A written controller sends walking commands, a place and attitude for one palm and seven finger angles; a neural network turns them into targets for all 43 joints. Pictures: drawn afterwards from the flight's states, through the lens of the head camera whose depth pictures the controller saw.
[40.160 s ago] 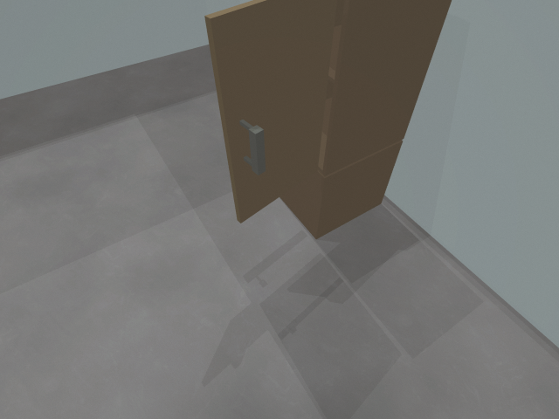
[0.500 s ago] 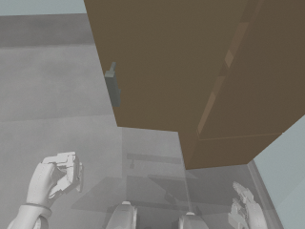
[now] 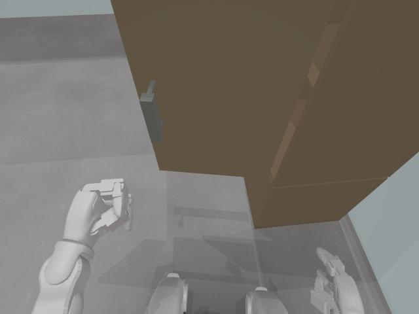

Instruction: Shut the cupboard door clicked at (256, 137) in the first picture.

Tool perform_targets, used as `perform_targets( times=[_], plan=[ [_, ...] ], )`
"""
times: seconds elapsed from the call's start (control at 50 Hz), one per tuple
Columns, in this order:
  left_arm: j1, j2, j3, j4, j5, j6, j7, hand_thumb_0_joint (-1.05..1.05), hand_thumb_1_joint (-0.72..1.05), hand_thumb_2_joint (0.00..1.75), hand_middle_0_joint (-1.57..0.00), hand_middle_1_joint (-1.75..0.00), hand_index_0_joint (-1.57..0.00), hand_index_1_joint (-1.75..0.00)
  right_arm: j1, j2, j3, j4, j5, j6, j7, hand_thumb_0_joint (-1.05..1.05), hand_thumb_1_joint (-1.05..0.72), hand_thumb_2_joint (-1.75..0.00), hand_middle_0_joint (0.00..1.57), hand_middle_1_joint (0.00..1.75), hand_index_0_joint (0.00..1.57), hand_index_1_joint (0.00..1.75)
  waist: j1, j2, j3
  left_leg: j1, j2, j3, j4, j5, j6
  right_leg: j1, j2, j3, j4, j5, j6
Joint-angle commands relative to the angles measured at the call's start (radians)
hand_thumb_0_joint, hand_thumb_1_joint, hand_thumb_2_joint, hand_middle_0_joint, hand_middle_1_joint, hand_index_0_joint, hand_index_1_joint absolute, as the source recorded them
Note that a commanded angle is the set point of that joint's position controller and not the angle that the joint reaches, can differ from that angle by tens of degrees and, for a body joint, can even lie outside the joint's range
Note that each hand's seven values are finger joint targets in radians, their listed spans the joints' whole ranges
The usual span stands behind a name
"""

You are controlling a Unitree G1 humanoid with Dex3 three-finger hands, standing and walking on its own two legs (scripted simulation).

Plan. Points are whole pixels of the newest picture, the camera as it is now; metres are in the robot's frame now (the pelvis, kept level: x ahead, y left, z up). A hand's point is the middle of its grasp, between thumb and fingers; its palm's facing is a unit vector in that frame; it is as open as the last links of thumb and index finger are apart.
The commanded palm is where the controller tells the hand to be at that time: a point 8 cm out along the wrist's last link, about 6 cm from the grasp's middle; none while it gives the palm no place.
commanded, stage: bring the fist close to the handle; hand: left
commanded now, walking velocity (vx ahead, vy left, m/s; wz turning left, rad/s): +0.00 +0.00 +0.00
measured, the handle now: (154, 112) +0.51 +0.16 +0.06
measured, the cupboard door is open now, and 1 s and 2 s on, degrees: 79 79 66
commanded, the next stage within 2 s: push the door shut along its arc in 1.10 s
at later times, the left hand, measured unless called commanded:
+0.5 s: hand (154, 167) +0.37 +0.13 +0.06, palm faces -0.08 -1.00 -0.02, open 3.1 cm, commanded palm +0.36 +0.19 +0.07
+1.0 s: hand (162, 149) +0.41 +0.13 +0.06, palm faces -0.05 -1.00 -0.02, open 3.1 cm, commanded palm +0.39 +0.18 +0.07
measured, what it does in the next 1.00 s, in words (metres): stands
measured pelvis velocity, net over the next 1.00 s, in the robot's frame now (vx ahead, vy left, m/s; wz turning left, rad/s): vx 0.01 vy -0.01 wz -0.03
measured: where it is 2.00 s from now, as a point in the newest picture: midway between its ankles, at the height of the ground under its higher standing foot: outside the picture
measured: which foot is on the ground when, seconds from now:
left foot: down 0.00-1.00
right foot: down 0.00-1.00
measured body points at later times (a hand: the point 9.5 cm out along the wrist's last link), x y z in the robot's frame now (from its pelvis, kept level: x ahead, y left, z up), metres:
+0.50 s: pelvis +0.01 +0.00 +0.01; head +0.09 +0.00 +0.46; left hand +0.37 +0.19 +0.07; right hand +0.15 -0.25 -0.09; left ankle +0.05 +0.13 -0.63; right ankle +0.02 -0.13 -0.63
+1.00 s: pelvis +0.01 -0.01 +0.02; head +0.10 -0.01 +0.46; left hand +0.41 +0.18 +0.06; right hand +0.09 -0.26 -0.11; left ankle +0.05 +0.13 -0.63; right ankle +0.02 -0.13 -0.63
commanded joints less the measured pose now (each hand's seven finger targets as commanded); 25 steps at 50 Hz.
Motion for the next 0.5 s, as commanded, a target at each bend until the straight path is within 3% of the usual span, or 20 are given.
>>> perform_targets(
  times=[0.0, 0.14, 0.22, 0.26, 0.32, 0.34, 0.38, 0.42, 0.48],
  plan=[
    [-0.151, 0.113, 0.062, -0.179, -0.003, -0.039, 0.044, 0.00, 0.90, 0.90, -1.30, -1.50, -1.30, -1.50, -0.010, -0.128, -0.057, -0.145, 0.000, -0.043, 0.001, 0.00, -0.90, -0.90, 0.20, 0.30, 0.20, 0.30, -0.013, -0.001, -0.265, 0.268, -0.048, 0.020, -0.235, 0.167, 0.048, 0.141, 0.044, 0.015, -0.229, 0.197, -0.034],
    [-0.277, 0.084, 0.041, -0.060, 0.026, -0.066, 0.086, 0.00, 0.90, 0.90, -1.30, -1.50, -1.30, -1.50, 0.005, -0.128, -0.060, -0.122, -0.008, -0.008, 0.017, 0.00, -0.90, -0.90, 0.20, 0.30, 0.20, 0.30, -0.032, -0.046, -0.248, 0.264, -0.048, 0.031, -0.237, 0.195, 0.048, 0.162, 0.039, 0.021, -0.240, 0.248, -0.032],
    [-0.365, 0.094, 0.038, -0.030, 0.038, -0.099, 0.093, 0.00, 0.90, 0.90, -1.30, -1.50, -1.30, -1.50, 0.011, -0.133, -0.064, -0.105, -0.010, 0.005, 0.020, 0.00, -0.90, -0.90, 0.20, 0.30, 0.20, 0.30, -0.032, -0.017, -0.266, 0.287, -0.045, 0.031, -0.239, 0.206, 0.046, 0.156, 0.039, 0.024, -0.235, 0.259, -0.036],
    [-0.439, 0.070, 0.012, -0.002, 0.047, -0.109, 0.096, 0.00, 0.90, 0.90, -1.30, -1.50, -1.30, -1.50, 0.015, -0.131, -0.065, -0.090, -0.009, 0.011, 0.022, 0.00, -0.90, -0.90, 0.20, 0.30, 0.20, 0.30, -0.046, -0.024, -0.275, 0.299, -0.044, 0.029, -0.239, 0.213, 0.046, 0.147, 0.036, 0.022, -0.233, 0.271, -0.035],
    [-0.515, 0.092, 0.032, 0.051, 0.054, -0.114, 0.109, 0.00, 0.90, 0.90, -1.30, -1.50, -1.30, -1.50, 0.023, -0.138, -0.068, -0.073, -0.010, 0.022, 0.020, 0.00, -0.90, -0.90, 0.20, 0.30, 0.20, 0.30, -0.046, -0.031, -0.282, 0.308, -0.041, 0.025, -0.241, 0.210, 0.044, 0.138, 0.038, 0.021, -0.233, 0.264, -0.037],
    [-0.556, 0.061, 0.000, 0.053, 0.060, -0.117, 0.110, 0.00, 0.90, 0.90, -1.30, -1.50, -1.30, -1.50, 0.019, -0.134, -0.067, -0.071, -0.010, 0.023, 0.022, 0.00, -0.90, -0.90, 0.20, 0.30, 0.20, 0.30, -0.053, -0.007, -0.302, 0.325, -0.043, 0.028, -0.240, 0.217, 0.044, 0.134, 0.035, 0.022, -0.231, 0.275, -0.035],
    [-0.603, 0.068, 0.015, 0.107, 0.060, -0.114, 0.122, 0.00, 0.90, 0.90, -1.30, -1.50, -1.30, -1.50, 0.025, -0.135, -0.068, -0.057, -0.010, 0.031, 0.022, 0.00, -0.90, -0.90, 0.20, 0.30, 0.20, 0.30, -0.059, -0.041, -0.294, 0.315, -0.043, 0.030, -0.239, 0.208, 0.044, 0.137, 0.034, 0.024, -0.242, 0.272, -0.032],
    [-0.623, 0.111, 0.060, 0.168, 0.066, -0.113, 0.129, 0.00, 0.90, 0.90, -1.30, -1.50, -1.30, -1.50, 0.036, -0.141, -0.068, -0.046, -0.014, 0.041, 0.022, 0.00, -0.90, -0.90, 0.20, 0.30, 0.20, 0.30, -0.047, -0.048, -0.309, 0.300, -0.044, 0.030, -0.236, 0.213, 0.044, 0.152, 0.038, 0.028, -0.235, 0.278, -0.034],
    [-0.694, 0.087, 0.046, 0.217, 0.073, -0.122, 0.130, 0.00, 0.90, 0.90, -1.30, -1.50, -1.30, -1.50, 0.037, -0.131, -0.067, -0.041, -0.014, 0.055, 0.027, 0.00, -0.90, -0.90, 0.20, 0.30, 0.20, 0.30, -0.051, -0.029, -0.334, 0.303, -0.046, 0.042, -0.231, 0.244, 0.042, 0.171, 0.032, 0.036, -0.231, 0.327, -0.031]
  ],
)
